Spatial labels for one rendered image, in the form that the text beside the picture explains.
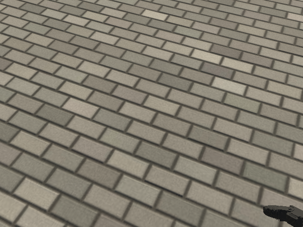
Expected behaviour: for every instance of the robot right hand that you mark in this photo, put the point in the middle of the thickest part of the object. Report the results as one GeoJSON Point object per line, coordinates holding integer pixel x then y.
{"type": "Point", "coordinates": [291, 214]}

